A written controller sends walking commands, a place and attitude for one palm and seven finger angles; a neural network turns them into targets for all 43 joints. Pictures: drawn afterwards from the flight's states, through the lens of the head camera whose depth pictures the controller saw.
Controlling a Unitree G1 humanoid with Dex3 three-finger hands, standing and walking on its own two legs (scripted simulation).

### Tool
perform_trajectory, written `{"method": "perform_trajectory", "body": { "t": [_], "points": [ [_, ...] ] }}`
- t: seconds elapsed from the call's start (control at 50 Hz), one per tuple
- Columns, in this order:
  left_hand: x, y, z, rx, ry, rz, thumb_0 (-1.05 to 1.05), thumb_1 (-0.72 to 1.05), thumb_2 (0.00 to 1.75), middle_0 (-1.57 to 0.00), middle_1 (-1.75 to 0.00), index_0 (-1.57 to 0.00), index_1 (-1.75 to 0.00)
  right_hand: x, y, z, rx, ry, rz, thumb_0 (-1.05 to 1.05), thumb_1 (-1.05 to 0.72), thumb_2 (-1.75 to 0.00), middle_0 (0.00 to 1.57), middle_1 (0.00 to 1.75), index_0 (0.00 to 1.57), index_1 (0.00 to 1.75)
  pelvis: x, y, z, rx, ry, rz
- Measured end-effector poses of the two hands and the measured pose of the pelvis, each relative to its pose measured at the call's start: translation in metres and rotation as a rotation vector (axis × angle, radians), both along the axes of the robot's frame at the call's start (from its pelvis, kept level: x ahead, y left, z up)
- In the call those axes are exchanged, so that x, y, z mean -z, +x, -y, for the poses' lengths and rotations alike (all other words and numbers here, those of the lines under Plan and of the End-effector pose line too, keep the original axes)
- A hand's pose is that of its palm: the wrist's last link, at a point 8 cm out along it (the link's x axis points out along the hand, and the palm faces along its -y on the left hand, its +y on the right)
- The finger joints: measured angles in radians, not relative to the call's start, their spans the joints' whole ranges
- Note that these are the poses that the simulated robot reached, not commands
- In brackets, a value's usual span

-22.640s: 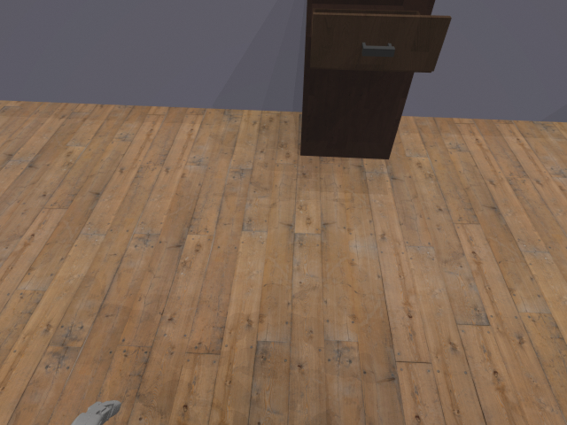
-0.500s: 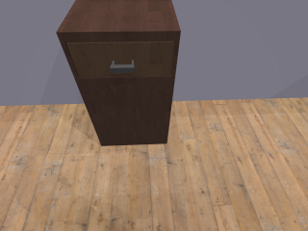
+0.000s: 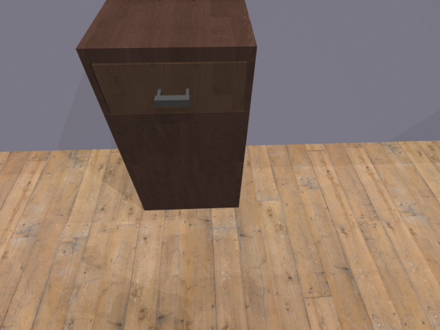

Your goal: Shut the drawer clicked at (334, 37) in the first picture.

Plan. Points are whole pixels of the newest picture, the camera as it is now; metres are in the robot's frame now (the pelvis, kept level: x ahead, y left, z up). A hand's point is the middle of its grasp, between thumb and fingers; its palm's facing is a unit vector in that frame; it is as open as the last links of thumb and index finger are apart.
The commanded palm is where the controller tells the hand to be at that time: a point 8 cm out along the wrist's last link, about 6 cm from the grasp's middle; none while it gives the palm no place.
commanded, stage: look to check the result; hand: left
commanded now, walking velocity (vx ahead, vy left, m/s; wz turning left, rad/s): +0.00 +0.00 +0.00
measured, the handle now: (173, 96) +0.75 +0.20 -0.03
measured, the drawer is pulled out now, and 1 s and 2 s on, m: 0.00 0.00 0.00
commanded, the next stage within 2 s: stand and wait in 0.08 s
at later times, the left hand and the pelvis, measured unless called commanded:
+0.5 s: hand out of the picture +0.03 +0.21 -0.17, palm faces +0.01 -0.97 -0.25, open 7.4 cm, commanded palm none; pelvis +0.00 +0.00 +0.00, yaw +0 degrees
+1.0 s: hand out of the picture +0.03 +0.23 -0.17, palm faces +0.00 -0.96 -0.27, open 7.4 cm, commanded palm none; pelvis +0.00 +0.01 +0.00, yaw -1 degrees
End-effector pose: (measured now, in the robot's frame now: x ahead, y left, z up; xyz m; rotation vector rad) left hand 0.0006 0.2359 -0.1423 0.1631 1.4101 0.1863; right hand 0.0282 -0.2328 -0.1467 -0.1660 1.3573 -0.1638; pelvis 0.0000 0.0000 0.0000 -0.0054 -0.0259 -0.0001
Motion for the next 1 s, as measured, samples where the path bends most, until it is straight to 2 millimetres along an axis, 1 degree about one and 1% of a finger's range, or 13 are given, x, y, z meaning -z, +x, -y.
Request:
{"method": "perform_trajectory", "body": {
  "t": [0.18, 0.48, 0.74, 1.0],
  "points": [
    [-0.001, 0.007, -0.003, 0.007, 0.002, 0.012, 0.00, 0.90, 0.90, -0.21, -0.30, -0.20, -0.30, -0.004, 0.005, 0.008, -0.002, -0.023, 0.010, 0.00, -0.91, -0.90, 0.20, 0.30, 0.20, 0.30, -0.001, 0.003, 0.000, 0.004, 0.001, 0.002],
    [-0.005, 0.025, -0.017, 0.034, 0.026, 0.060, 0.00, 0.90, 0.90, -0.21, -0.30, -0.20, -0.30, -0.007, 0.000, 0.013, 0.004, -0.037, 0.010, 0.00, -0.91, -0.90, 0.20, 0.30, 0.20, 0.30, -0.002, 0.001, -0.003, 0.008, 0.000, 0.009],
    [-0.008, 0.027, -0.030, 0.048, 0.040, 0.063, 0.00, 0.90, 0.90, -0.21, -0.30, -0.21, -0.30, -0.010, -0.003, 0.016, 0.003, -0.050, 0.011, 0.00, -0.91, -0.90, 0.20, 0.30, 0.20, 0.30, -0.003, -0.003, -0.007, 0.011, -0.001, 0.008],
    [-0.011, 0.029, -0.040, 0.053, 0.054, 0.072, 0.00, 0.90, 0.90, -0.21, -0.30, -0.21, -0.30, -0.014, 0.006, 0.022, -0.010, -0.072, 0.038, 0.00, -0.91, -0.90, 0.20, 0.30, 0.20, 0.30, -0.004, -0.005, -0.010, 0.012, 0.000, 0.008]
  ]
}}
